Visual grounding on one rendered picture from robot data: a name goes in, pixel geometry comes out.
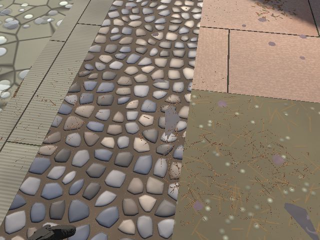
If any robot left hand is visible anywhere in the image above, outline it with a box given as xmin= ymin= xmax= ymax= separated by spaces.
xmin=26 ymin=224 xmax=76 ymax=240

